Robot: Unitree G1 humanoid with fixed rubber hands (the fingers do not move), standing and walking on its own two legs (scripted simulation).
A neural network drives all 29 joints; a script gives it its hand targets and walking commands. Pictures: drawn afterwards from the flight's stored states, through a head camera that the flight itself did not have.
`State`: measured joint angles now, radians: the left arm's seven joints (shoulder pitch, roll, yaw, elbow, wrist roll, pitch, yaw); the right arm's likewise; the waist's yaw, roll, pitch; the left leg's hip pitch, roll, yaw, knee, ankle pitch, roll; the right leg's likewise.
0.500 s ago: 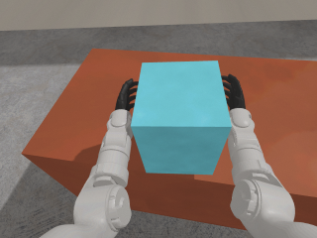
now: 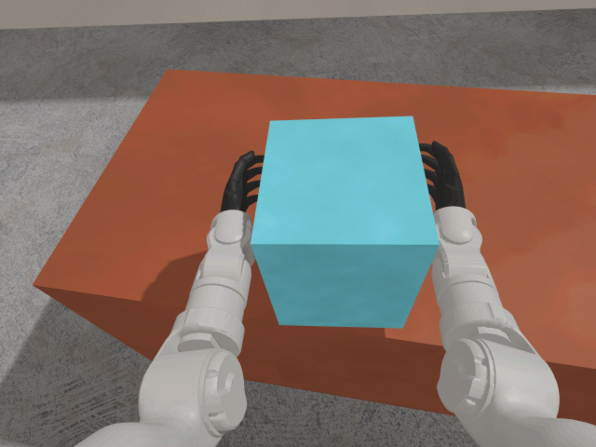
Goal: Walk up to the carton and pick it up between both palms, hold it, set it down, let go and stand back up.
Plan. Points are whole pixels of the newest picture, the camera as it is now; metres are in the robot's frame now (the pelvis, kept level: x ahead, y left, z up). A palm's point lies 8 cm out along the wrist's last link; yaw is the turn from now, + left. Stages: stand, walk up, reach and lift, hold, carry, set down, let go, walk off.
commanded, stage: set down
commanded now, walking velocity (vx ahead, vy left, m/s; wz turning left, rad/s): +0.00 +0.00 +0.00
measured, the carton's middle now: (339, 230) +0.40 -0.07 +0.01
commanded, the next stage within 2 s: none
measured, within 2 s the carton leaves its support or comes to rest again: neither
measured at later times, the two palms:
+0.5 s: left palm (252, 212) +0.42 +0.05 +0.05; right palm (458, 210) +0.39 -0.24 +0.05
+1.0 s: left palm (257, 214) +0.42 +0.05 +0.05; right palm (463, 215) +0.38 -0.24 +0.05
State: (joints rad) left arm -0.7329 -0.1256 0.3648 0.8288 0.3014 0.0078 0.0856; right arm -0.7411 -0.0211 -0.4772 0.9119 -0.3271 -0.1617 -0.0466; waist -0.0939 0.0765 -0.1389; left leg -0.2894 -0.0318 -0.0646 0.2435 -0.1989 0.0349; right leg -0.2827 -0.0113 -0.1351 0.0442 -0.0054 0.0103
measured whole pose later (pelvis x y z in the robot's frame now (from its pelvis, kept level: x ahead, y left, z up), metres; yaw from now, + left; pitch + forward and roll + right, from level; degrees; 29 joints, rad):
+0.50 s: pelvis -0.01 -0.01 +0.00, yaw -1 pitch +17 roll -1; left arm -0.80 -0.10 0.38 0.97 0.28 -0.09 0.12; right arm -0.80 -0.04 -0.53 0.98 -0.38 -0.20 -0.04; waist -0.08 0.11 -0.15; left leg -0.36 -0.03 -0.04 0.23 -0.17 0.03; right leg -0.37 -0.01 -0.11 0.05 0.02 0.00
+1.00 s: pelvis -0.03 -0.03 +0.00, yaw +0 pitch +18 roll +0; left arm -0.89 -0.08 0.53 1.05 0.37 -0.19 0.03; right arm -0.82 0.05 -0.68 0.89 -0.57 -0.25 -0.05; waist -0.08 0.08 -0.11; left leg -0.38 -0.02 -0.06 0.16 -0.11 0.01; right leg -0.43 0.00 -0.13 0.08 0.03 -0.03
